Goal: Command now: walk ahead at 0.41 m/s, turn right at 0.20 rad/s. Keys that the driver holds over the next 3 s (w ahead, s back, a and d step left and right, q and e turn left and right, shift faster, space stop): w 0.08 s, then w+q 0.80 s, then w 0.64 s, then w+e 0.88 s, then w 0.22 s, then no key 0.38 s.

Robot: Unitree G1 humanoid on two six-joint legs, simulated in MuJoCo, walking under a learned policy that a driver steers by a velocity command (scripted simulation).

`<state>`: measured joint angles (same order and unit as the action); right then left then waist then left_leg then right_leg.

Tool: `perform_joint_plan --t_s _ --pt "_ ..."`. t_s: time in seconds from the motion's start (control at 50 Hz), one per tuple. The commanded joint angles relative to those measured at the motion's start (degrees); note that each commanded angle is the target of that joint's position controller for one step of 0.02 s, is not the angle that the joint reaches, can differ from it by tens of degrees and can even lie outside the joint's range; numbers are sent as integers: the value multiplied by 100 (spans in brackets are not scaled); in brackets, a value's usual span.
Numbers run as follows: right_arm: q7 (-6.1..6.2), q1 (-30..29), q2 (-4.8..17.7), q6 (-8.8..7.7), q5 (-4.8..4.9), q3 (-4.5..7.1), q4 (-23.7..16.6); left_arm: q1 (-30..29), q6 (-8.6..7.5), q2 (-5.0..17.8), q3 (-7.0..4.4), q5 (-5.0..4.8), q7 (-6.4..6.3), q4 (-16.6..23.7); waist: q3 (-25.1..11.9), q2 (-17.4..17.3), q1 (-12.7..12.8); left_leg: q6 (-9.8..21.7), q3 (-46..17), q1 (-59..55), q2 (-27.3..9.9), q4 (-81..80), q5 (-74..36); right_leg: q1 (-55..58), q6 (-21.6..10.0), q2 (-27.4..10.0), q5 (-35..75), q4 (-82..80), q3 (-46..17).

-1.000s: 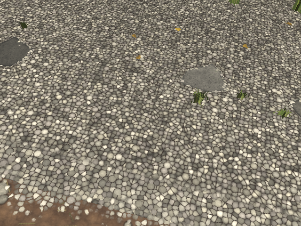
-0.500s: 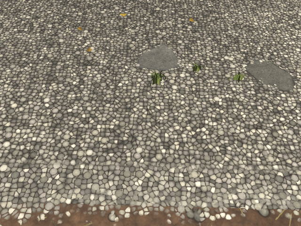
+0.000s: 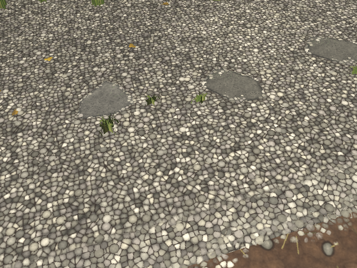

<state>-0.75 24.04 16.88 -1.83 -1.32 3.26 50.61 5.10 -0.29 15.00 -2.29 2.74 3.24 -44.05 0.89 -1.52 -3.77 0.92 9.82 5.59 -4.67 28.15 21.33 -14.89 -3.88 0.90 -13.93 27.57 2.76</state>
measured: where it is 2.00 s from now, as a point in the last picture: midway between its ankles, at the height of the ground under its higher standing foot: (118, 162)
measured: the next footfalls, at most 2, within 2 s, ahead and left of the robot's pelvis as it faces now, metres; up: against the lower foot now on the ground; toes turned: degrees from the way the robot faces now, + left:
left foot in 0.48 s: +0.39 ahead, +0.08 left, +0.00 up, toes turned +11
right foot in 1.02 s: +0.74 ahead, +0.03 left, +0.00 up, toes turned +27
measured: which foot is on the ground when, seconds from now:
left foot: up 0.00-0.46, down 0.48-1.00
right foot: down 0.00-0.46, up 0.48-1.00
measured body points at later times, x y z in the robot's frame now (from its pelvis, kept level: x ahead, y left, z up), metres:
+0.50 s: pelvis +0.24 +0.01 -0.02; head +0.29 +0.02 +0.42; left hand +0.18 +0.26 -0.17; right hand +0.45 -0.21 -0.13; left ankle +0.35 +0.07 -0.74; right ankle +0.03 -0.09 -0.70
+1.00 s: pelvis +0.53 +0.05 -0.01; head +0.56 +0.07 +0.44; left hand +0.66 +0.35 -0.09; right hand +0.60 -0.23 -0.13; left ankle +0.35 +0.07 -0.74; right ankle +0.70 +0.01 -0.73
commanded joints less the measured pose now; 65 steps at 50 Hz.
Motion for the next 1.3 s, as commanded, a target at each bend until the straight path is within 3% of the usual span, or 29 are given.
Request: perform_joint_plan --t_s 0.02,0.04,0.08,0.12,0.24,0.36,0.4,0.44,0.46,0.48,0.5,0.52,0.54,0.58,0.62,0.68,0.8,0.9,0.96,1.0,1.02,1.04,1.06,1.08,1.1,1.12,1.16,1.2,1.3 --pt "-50 -952 333 -79 -77 4 -860 2160 -153 1728 -424 -69 -226 -343 -231 1611 1174 294 -366 3848 504 2944 1057 2692 -1067 -2364 -2386 -2005 -4066" --pt "-67 -936 634 -58 -84 88 -781 1758 -151 1404 -344 -129 -247 -290 192 909 931 368 -936 3976 80 3393 704 2326 -1102 -2200 -2023 -1808 -3391" --pt "-178 -706 548 -121 38 81 -560 1142 -221 807 -164 -138 -235 -170 403 709 503 335 -1032 3558 -144 3161 -231 1725 -763 -1520 -774 -1925 -2243" --pt "-207 -481 451 -35 -52 61 -335 1030 -344 612 -98 -134 -274 -182 260 742 358 204 -947 3235 -127 3249 -707 1601 -597 -1219 559 -2006 -1460" --pt "-229 -1301 193 44 -11 32 -548 1618 -504 489 -45 -139 -303 -569 550 570 447 64 -1212 3831 196 2946 -1437 1560 -521 -1219 2509 -2077 -331" --pt "-317 -2287 -63 12 -67 -151 -938 1809 -552 560 5 -161 -414 -847 726 511 584 335 -431 3070 333 982 -1997 1749 -348 -1301 3670 -2032 354" --pt "-277 -2043 45 13 -59 -120 -912 1781 -532 739 -19 -141 -469 -905 426 622 409 592 -181 2534 644 741 -1636 2147 -237 -1370 5511 -1329 546" --pt "-225 -1126 271 -2 -72 -22 -662 1687 -435 935 -71 -75 -523 -893 -202 756 -6 856 -104 1609 985 660 -1084 2331 -191 -1435 6697 199 682" --pt "-190 -361 434 -42 -106 70 -420 1644 -386 1000 -90 -80 -523 -853 -642 678 -326 1016 -225 595 1111 305 -1095 1941 -168 -1377 6134 1389 737" --pt "-105 392 820 -45 -172 223 -242 1622 -394 952 -66 -96 -491 -725 -1098 255 -655 1312 -1168 -699 473 17 -564 856 -91 -1133 4432 3041 820" --pt "-35 187 1445 3 -169 387 -344 2028 -442 210 68 -167 -338 -423 -1512 -1223 -60 2256 -4318 -2320 -1266 -274 -586 -1678 215 105 -1165 5315 631" --pt "-71 185 1352 32 113 407 -327 1416 -503 696 -30 -137 -324 -280 -1769 -486 -336 2457 -5418 -2410 -1387 -997 -581 -2386 154 216 -1371 5878 -606" --pt "-26 -206 1165 40 124 367 -331 1052 -587 695 -11 -187 -300 -109 -882 -211 -152 2239 -4531 -1677 -1289 -1175 -771 -2693 111 -173 -730 5563 -725" --pt "8 -646 670 -2 95 246 -359 973 -597 639 6 -121 -319 -126 -63 434 248 1817 -3528 -249 -808 -1382 -1901 -2176 181 -541 -354 4638 -624" --pt "30 -782 507 -82 126 171 -356 1170 -363 535 27 20 -292 -109 -67 298 524 1686 -2958 378 -448 -1524 -2540 -1646 378 -640 -411 4135 -603" --pt "21 -595 712 -182 138 222 -308 921 -182 410 56 43 -252 60 4 146 528 1626 -2630 710 -164 -1673 -2648 -1739 598 -677 -88 3435 -393" --pt "46 94 759 -144 145 258 -220 -416 -169 455 63 -14 -215 555 155 -119 -1 1222 -2782 63 12 -1588 -2623 -2433 749 -561 1247 1844 -346" --pt "119 444 786 -115 52 263 -202 -1107 -264 466 125 -71 -170 875 152 -238 -238 1185 -3017 -633 -110 -1125 -3478 -2408 616 -262 1221 953 -303" --pt "183 184 817 -151 36 248 -249 -604 -339 595 87 -87 -188 782 70 -355 71 916 -3047 -506 -249 -841 -4045 -1218 333 -108 975 295 -315" --pt "136 17 873 -210 53 235 -222 677 -427 853 -47 -81 -293 381 -499 -149 681 691 -2724 -355 58 528 -5055 426 58 78 823 -180 -201" --pt "85 38 663 -257 90 167 -294 1497 -489 1127 -127 5 -383 271 -1126 170 1017 578 -2490 307 335 1823 -3957 1680 -191 -728 213 -255 -999" --pt "72 739 99 -265 255 51 -389 1966 -456 1692 -275 118 -425 222 -1859 1427 787 320 -1828 1944 1192 3685 -500 3212 -885 -2320 -244 -487 -3556" --pt "105 878 479 -231 93 82 -273 1822 -359 1490 -297 -55 -360 116 -1749 1365 636 349 -1770 2676 1181 4368 758 2886 -1149 -2537 -792 -1100 -4894" --pt "97 410 579 -189 3 102 -261 1280 -343 1018 -209 -119 -325 223 -758 593 505 347 -1836 2894 861 4543 244 2018 -1075 -2286 -1082 -1218 -4072" --pt "48 -69 525 -194 -30 70 -348 978 -367 675 -129 -121 -291 236 -306 198 509 336 -1782 2835 685 4283 -124 1387 -941 -1958 -633 -1316 -3236" --pt "5 -265 457 -175 -27 63 -408 914 -393 556 -89 -93 -293 171 -81 328 423 327 -1722 2748 535 3994 -246 1031 -778 -1667 -26 -1429 -2623" --pt "-70 -245 353 -77 -100 27 -395 1076 -476 519 -67 -130 -289 -31 -48 679 294 254 -1616 2477 446 3674 -330 728 -657 -1333 922 -1549 -1928" --pt "-104 -306 279 -30 -118 0 -406 1327 -574 553 -83 -189 -252 -192 -111 690 253 203 -1516 2568 436 3513 -415 791 -736 -1292 1579 -1618 -1647" --pt "-174 -1554 103 -34 -125 -138 -781 1708 -558 525 -86 -234 -245 -472 208 619 437 -8 -1021 3161 82 2280 -1328 882 -757 -1095 1807 -2008 -1047"
Over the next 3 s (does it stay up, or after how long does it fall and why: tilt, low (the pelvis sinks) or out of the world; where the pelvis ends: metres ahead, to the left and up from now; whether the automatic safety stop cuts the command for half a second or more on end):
stays up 1.46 0.36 0.01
